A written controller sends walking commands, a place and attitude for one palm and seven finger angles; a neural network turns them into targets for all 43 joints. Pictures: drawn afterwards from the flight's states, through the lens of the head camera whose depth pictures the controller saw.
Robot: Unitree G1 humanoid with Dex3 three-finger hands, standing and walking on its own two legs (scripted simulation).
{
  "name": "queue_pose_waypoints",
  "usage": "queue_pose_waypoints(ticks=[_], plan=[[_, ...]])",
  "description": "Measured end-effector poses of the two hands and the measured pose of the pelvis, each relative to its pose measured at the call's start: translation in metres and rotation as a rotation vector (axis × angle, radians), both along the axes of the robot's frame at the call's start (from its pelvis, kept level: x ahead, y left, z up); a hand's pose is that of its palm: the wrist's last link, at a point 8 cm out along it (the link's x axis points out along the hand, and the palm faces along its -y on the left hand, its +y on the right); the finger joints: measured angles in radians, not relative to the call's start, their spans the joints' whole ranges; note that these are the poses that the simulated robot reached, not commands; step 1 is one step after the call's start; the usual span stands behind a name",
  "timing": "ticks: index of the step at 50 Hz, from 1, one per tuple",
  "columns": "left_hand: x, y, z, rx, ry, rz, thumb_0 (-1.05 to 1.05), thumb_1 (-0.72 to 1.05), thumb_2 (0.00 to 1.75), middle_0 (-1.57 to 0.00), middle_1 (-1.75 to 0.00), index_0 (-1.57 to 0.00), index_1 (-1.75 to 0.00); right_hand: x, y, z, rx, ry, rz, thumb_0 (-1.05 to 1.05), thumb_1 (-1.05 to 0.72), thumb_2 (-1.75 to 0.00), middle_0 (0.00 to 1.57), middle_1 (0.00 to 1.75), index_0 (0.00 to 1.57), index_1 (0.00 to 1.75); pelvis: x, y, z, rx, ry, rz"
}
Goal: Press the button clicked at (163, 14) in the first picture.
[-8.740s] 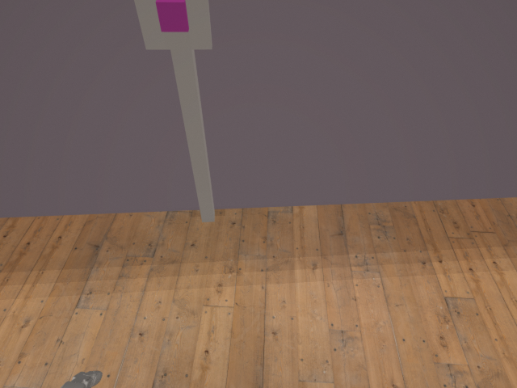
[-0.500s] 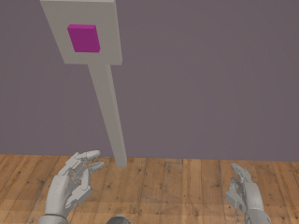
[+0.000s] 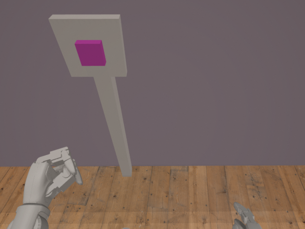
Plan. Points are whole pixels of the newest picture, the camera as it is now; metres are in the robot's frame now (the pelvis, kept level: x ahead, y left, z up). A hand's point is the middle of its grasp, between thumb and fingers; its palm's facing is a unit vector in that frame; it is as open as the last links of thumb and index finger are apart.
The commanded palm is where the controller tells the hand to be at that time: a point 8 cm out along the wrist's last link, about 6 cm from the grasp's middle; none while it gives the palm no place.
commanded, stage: raise the hand and make a fist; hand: left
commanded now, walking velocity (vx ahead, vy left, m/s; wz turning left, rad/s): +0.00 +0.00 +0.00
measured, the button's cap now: (91, 52) +0.54 +0.21 +0.20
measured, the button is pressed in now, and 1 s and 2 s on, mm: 0 0 0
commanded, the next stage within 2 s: aim a knuckle at the button in 1.10 s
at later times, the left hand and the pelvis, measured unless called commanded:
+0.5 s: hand (46, 153) +0.23 +0.22 +0.16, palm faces +0.09 -0.99 -0.07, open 3.1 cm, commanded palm +0.20 +0.27 +0.18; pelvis +0.01 +0.02 +0.02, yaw +1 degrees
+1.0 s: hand (47, 144) +0.23 +0.21 +0.19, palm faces +0.09 -0.99 -0.08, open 3.1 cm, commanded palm +0.20 +0.26 +0.20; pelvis +0.00 -0.01 +0.03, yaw +1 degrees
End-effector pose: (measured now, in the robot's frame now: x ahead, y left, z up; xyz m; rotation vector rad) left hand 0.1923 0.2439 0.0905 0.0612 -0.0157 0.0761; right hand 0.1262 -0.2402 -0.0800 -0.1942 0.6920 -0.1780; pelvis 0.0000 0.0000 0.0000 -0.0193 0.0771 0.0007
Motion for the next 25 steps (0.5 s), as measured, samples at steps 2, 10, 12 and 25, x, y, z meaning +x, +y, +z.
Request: queue_pose_waypoints(ticks=[2,10,12,25], plan=[[0.002,0.003,0.004,-0.004,-0.005,-0.007,0.02,0.90,0.90,-1.22,-1.41,-1.22,-1.41,0.006,-0.001,0.004,-0.013,-0.010,0.005,0.01,-0.90,-0.90,0.21,0.30,0.20,0.30,0.002,0.003,0.002,-0.001,-0.003,0.002],[0.008,0.016,0.023,-0.006,-0.025,-0.010,0.02,0.90,0.90,-1.28,-1.48,-1.28,-1.48,0.049,0.015,0.030,-0.024,-0.127,0.058,0.01,-0.90,-0.90,0.21,0.30,0.20,0.30,0.011,0.013,0.008,-0.003,-0.023,0.008],[0.009,0.018,0.031,-0.005,-0.044,-0.006,0.02,0.90,0.90,-1.29,-1.49,-1.29,-1.49,0.060,0.023,0.037,-0.014,-0.161,0.082,0.01,-0.90,-0.90,0.21,0.30,0.20,0.30,0.012,0.014,0.009,-0.004,-0.031,0.011],[0.012,0.032,0.073,0.015,-0.064,0.009,0.02,0.90,0.90,-1.30,-1.50,-1.30,-1.50,0.086,0.063,0.054,0.052,-0.222,0.190,0.01,-0.90,-0.90,0.21,0.30,0.20,0.30,0.011,0.016,0.020,-0.002,-0.089,0.024]])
